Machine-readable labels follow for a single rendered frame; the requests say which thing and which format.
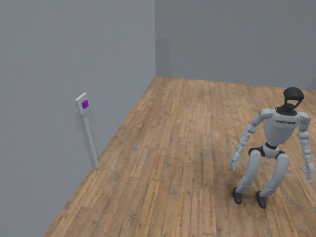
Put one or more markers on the robot right shin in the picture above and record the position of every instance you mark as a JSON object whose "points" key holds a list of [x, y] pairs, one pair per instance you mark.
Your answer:
{"points": [[241, 186]]}

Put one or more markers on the panel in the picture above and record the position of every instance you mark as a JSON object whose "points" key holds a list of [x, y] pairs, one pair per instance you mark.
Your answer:
{"points": [[81, 113]]}

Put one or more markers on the robot left forearm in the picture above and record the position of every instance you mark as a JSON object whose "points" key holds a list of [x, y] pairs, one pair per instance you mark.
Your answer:
{"points": [[306, 149]]}

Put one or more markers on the button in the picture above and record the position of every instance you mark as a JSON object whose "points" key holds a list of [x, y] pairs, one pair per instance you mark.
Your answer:
{"points": [[85, 104]]}

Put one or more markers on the robot left thigh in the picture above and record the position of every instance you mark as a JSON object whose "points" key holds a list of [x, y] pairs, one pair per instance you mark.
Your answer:
{"points": [[279, 171]]}

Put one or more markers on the robot right forearm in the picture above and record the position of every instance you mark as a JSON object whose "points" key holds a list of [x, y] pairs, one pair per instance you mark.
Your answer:
{"points": [[243, 141]]}

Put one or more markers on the right robot upper arm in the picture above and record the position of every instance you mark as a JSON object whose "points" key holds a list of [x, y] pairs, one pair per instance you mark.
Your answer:
{"points": [[263, 114]]}

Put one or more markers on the left robot upper arm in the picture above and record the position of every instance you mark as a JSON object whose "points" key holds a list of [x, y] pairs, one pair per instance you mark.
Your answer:
{"points": [[303, 126]]}

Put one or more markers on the right robot hand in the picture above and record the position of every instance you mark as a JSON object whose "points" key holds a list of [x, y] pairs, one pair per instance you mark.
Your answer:
{"points": [[235, 160]]}

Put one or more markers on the left robot hand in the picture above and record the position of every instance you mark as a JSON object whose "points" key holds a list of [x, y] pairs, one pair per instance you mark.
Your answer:
{"points": [[311, 169]]}

